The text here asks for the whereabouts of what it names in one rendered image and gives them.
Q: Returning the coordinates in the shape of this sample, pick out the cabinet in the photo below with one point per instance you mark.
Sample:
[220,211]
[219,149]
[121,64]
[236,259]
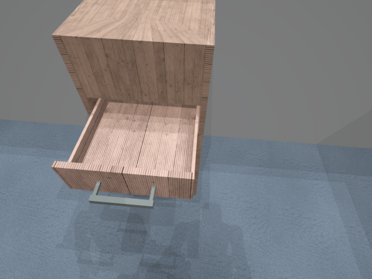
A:
[141,50]

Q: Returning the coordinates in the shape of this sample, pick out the drawer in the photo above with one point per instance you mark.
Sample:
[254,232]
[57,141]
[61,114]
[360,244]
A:
[130,146]

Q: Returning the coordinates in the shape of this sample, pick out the handle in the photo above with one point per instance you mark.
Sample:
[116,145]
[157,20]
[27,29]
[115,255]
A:
[130,202]

